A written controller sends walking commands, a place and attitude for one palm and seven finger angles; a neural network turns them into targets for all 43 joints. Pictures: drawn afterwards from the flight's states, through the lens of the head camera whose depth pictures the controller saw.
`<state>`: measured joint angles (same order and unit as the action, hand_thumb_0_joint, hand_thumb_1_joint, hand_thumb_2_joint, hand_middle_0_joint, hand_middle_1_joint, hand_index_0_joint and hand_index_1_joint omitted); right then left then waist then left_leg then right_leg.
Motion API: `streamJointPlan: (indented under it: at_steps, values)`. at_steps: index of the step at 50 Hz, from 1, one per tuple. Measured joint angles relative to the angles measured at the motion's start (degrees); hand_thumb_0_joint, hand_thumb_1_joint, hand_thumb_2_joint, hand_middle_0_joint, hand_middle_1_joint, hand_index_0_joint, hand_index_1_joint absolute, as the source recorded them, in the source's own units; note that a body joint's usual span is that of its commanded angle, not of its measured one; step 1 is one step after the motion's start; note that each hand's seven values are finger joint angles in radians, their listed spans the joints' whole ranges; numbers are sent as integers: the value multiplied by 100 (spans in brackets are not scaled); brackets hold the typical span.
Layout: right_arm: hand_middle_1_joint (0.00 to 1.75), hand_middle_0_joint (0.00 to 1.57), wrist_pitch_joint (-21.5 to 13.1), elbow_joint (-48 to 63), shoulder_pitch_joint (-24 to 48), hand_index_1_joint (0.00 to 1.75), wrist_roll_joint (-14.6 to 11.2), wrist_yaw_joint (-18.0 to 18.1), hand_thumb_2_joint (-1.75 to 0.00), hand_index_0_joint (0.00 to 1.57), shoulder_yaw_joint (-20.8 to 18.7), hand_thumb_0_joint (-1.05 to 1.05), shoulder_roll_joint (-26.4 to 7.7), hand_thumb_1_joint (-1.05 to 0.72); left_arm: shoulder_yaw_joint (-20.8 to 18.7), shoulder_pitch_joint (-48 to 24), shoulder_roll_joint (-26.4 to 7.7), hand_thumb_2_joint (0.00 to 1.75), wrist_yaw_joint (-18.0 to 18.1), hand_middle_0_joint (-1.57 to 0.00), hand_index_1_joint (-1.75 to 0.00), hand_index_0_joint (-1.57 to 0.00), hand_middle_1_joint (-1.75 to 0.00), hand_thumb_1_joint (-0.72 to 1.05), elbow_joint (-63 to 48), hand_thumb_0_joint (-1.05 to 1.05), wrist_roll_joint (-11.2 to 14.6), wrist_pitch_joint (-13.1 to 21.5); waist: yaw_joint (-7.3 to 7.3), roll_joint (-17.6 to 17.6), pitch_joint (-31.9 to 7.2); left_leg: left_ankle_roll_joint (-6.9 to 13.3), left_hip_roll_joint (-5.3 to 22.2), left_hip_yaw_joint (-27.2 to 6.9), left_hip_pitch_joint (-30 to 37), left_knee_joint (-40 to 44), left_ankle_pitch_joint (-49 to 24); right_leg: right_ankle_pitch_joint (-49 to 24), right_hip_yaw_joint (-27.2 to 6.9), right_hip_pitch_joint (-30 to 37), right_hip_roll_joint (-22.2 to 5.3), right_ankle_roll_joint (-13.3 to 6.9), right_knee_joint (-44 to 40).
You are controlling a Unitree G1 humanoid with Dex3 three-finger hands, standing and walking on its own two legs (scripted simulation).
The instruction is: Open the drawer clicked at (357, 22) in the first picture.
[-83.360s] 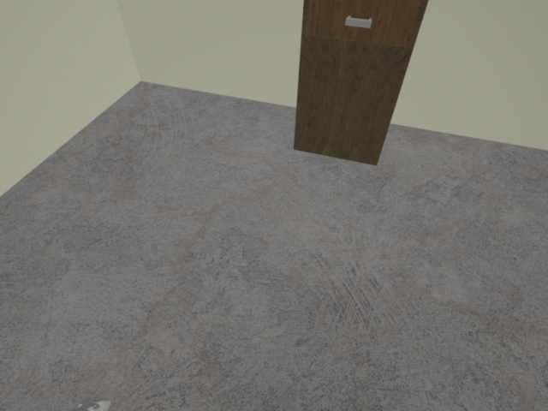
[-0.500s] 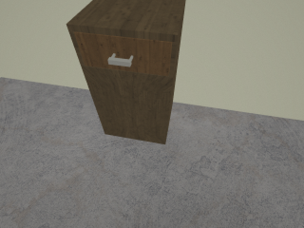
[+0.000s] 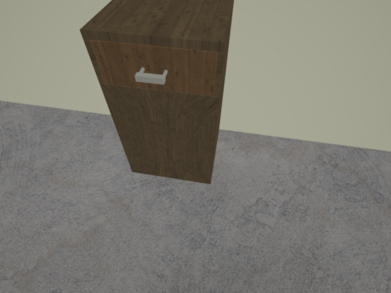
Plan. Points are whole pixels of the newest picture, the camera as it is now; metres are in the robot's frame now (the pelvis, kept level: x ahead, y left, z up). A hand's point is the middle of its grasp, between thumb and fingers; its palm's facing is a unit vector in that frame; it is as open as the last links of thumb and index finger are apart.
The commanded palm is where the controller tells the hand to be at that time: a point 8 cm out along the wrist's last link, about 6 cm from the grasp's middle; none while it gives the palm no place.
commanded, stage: turn to face it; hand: left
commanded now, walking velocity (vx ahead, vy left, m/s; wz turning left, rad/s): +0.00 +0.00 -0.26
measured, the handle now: (152, 74) +0.81 +0.21 -0.02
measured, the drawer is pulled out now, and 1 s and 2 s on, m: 0.00 0.00 0.00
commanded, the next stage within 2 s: take the last steps up to it in 0.04 s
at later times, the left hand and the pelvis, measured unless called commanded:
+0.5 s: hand out of the picture +0.03 +0.18 -0.19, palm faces +0.03 -0.98 -0.18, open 7.3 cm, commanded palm none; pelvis +0.04 +0.01 -0.02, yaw -1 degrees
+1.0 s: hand (148, 244) +0.26 +0.15 -0.18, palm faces +0.00 -0.97 -0.24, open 7.1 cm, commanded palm none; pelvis +0.20 -0.04 -0.01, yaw -2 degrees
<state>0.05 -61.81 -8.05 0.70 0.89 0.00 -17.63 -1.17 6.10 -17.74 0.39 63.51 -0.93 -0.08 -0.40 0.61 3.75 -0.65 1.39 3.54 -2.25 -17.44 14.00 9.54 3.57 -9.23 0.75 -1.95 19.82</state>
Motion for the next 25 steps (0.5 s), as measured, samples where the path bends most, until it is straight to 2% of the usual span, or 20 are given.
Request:
streamJointPlan:
  at_steps: [5,13,19,23,25]
  values:
    - [30,20,44,83,-82,30,1,43,-90,20,-6,0,163,-91,-6,91,137,90,29,-20,-30,-20,-30,90,-72,1,-2,-98,7,-16,-15,-12,38,143,-109,-246,137,89,-137,-178,41,-5,267]
    - [30,20,67,14,-531,30,39,-11,-90,20,0,0,557,-91,33,347,553,90,-34,-20,-30,-20,-30,90,-148,1,-40,-136,55,-6,-44,-5,98,279,-217,-605,367,267,-267,-350,102,-36,632]
    - [30,20,56,-232,-1130,30,69,-50,-90,20,-30,0,787,-91,-31,709,826,90,-61,-20,-30,-21,-30,91,-125,1,-60,-42,70,46,-137,91,98,170,-295,-910,698,566,-219,-389,120,-71,893]
    - [30,20,17,-345,-1437,30,48,-26,-90,20,-61,0,915,-91,-143,964,897,90,-27,-20,-30,-21,-30,91,-103,1,-43,29,88,67,-101,189,110,71,-540,-1380,940,765,-96,-351,138,-86,985]
    - [30,20,-40,-390,-1542,30,45,-12,-90,20,-67,0,982,-91,-198,1099,889,90,-8,-20,-30,-21,-30,91,-62,1,-38,28,70,-30,-75,169,58,127,-487,-1293,930,907,-115,-334,84,-56,1118]
